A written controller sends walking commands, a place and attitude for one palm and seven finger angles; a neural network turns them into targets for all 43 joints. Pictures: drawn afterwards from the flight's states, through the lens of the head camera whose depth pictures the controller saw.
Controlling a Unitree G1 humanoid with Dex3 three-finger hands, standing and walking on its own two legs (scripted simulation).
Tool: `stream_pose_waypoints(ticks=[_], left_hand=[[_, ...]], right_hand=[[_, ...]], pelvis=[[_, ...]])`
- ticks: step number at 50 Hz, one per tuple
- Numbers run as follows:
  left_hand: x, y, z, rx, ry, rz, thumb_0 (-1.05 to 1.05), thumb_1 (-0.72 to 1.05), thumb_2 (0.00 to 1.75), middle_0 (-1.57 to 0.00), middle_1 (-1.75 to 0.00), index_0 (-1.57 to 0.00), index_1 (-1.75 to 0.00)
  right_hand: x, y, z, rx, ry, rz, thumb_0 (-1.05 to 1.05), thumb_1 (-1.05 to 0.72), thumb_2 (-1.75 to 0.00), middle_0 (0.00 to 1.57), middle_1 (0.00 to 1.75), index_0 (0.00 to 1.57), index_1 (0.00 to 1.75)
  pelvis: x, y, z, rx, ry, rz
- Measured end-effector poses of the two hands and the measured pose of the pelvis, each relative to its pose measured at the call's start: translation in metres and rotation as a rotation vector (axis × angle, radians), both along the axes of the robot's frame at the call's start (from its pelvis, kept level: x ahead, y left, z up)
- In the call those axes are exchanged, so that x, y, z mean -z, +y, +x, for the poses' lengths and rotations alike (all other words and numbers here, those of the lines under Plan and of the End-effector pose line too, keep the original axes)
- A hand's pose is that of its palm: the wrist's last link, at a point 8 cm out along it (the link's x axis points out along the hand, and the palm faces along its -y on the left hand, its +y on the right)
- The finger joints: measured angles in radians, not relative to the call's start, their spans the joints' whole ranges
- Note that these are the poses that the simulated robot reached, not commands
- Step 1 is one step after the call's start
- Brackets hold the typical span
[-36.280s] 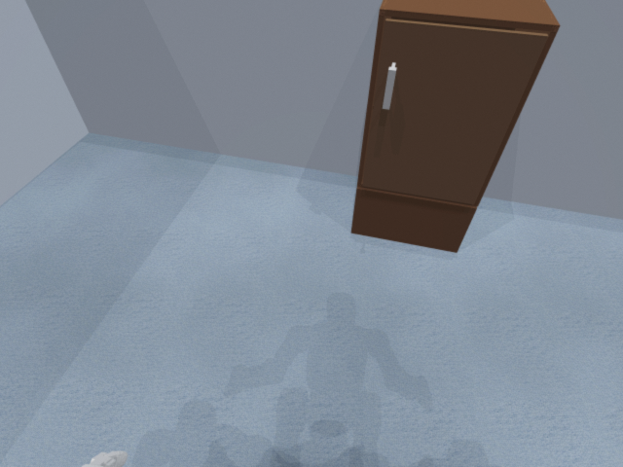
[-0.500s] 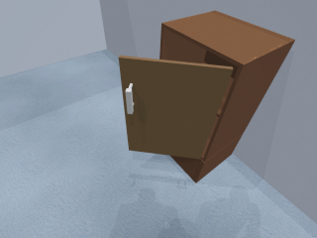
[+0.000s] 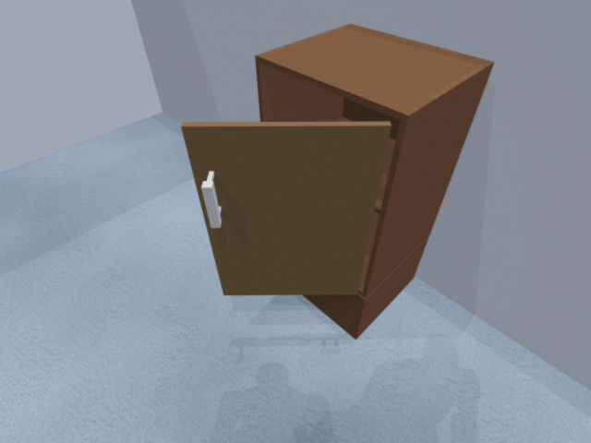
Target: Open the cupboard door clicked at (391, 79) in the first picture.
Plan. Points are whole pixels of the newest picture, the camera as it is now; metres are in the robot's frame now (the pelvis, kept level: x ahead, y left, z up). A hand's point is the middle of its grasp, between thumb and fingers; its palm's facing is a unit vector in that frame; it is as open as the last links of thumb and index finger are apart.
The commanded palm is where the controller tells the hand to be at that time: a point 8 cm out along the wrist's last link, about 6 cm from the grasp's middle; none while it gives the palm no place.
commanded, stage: shuffle to correct the standing spot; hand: left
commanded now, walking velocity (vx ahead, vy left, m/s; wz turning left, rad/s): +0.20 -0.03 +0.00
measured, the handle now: (213, 199) +0.64 +0.21 -0.05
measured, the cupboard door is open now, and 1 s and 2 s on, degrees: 45 45 45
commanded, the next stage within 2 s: come to a stop and stand still in 0.34 s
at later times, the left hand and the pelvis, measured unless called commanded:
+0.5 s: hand out of the picture +0.04 +0.19 -0.19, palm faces +0.07 -0.99 -0.11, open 7.4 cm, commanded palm none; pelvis +0.07 +0.03 +0.00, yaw +0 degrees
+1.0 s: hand out of the picture +0.15 +0.20 -0.19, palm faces +0.10 -0.98 -0.18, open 7.3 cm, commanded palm none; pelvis +0.07 +0.02 -0.02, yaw +2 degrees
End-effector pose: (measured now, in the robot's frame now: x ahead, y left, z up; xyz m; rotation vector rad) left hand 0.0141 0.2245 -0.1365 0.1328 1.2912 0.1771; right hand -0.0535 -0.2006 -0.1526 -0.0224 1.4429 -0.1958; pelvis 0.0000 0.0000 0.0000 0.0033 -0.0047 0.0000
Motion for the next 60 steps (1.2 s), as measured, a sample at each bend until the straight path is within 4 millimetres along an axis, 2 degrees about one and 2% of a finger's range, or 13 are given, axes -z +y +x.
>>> stream_pose_waypoints(ticks=[3,10,14,18,22,30,35,40,44,49,52,57,60], left_hand=[[0.0,-0.009,-0.011,-0.028,-0.001,0.01,0.01,0.93,0.9,-0.19,-0.3,-0.2,-0.3],[0.006,-0.029,-0.049,-0.064,0.123,-0.056,0.01,0.91,0.9,-0.19,-0.3,-0.2,-0.3],[0.015,-0.028,-0.05,-0.086,0.157,-0.098,0.01,0.91,0.9,-0.2,-0.3,-0.2,-0.3],[0.031,-0.015,-0.041,-0.106,0.179,-0.131,0.01,0.91,0.9,-0.2,-0.3,-0.21,-0.3],[0.033,0.005,-0.013,-0.06,0.198,-0.122,0.01,0.91,0.9,-0.2,-0.3,-0.2,-0.3],[0.011,0.031,0.088,-0.012,0.04,-0.023,0.01,0.92,0.9,-0.19,-0.3,-0.2,-0.3],[0.007,0.028,0.133,0.018,-0.04,0.032,0.01,0.93,0.9,-0.19,-0.3,-0.2,-0.3],[0.006,0.013,0.15,0.044,-0.079,0.045,0.01,0.92,0.9,-0.19,-0.3,-0.2,-0.3],[0.007,0.009,0.148,0.018,-0.109,0.029,0.0,0.92,0.9,-0.2,-0.3,-0.2,-0.3],[0.016,0.02,0.132,-0.01,-0.124,-0.002,0.0,0.92,0.9,-0.2,-0.3,-0.21,-0.3],[0.025,0.03,0.114,-0.033,-0.099,-0.026,0.0,0.92,0.9,-0.2,-0.3,-0.21,-0.3],[0.015,0.043,0.078,-0.057,-0.022,-0.029,0.0,0.92,0.9,-0.2,-0.3,-0.2,-0.3],[0.012,0.046,0.056,-0.062,0.033,-0.029,0.0,0.92,0.9,-0.2,-0.3,-0.2,-0.3]], right_hand=[[0.001,-0.012,0.01,-0.013,0.006,-0.002,0.0,-0.9,-0.9,0.2,0.3,0.2,0.3],[-0.014,-0.035,0.058,-0.033,-0.087,-0.061,0.0,-0.91,-0.9,0.2,0.3,0.2,0.3],[-0.02,-0.033,0.087,-0.063,-0.112,-0.097,0.0,-0.91,-0.9,0.2,0.29,0.2,0.3],[-0.014,-0.017,0.118,-0.106,-0.148,-0.13,0.0,-0.91,-0.9,0.2,0.29,0.2,0.3],[-0.014,0.005,0.13,-0.091,-0.158,-0.119,0.0,-0.91,-0.9,0.2,0.29,0.2,0.3],[-0.014,0.028,0.12,-0.065,-0.047,-0.051,0.0,-0.92,-0.9,0.2,0.3,0.2,0.3],[0.002,0.021,0.123,-0.038,-0.001,-0.009,0.0,-0.91,-0.9,0.2,0.3,0.21,0.3],[0.016,0.001,0.137,-0.02,-0.006,-0.017,0.0,-0.9,-0.9,0.2,0.3,0.2,0.3],[0.012,-0.011,0.15,-0.053,-0.034,-0.054,0.0,-0.91,-0.9,0.2,0.3,0.2,0.3],[-0.001,-0.014,0.159,-0.099,-0.104,-0.109,0.0,-0.91,-0.9,0.2,0.29,0.2,0.3],[-0.007,-0.006,0.155,-0.113,-0.137,-0.135,0.0,-0.91,-0.9,0.2,0.29,0.2,0.3],[-0.019,0.015,0.141,-0.138,-0.126,-0.114,0.0,-0.91,-0.9,0.2,0.29,0.2,0.3],[-0.022,0.02,0.132,-0.135,-0.102,-0.109,0.01,-0.92,-0.9,0.2,0.3,0.2,0.3]], pelvis=[[0.0,-0.006,0.001,0.004,-0.002,0.0],[-0.003,-0.005,0.014,-0.013,-0.01,-0.02],[0.0,0.004,0.029,-0.025,-0.009,-0.027],[0.013,0.023,0.049,-0.027,-0.006,-0.045],[0.012,0.03,0.062,-0.006,-0.002,-0.008],[-0.001,0.028,0.088,-0.01,0.007,0.005],[0.007,0.013,0.099,-0.011,-0.006,0.021],[0.014,0.008,0.096,-0.021,-0.013,0.001],[0.014,0.011,0.085,-0.034,-0.02,-0.008],[0.015,0.021,0.071,-0.042,-0.017,-0.016],[0.017,0.03,0.064,-0.041,-0.023,-0.012],[0.002,0.038,0.062,-0.047,-0.01,-0.017],[-0.003,0.039,0.062,-0.044,0.003,-0.015]])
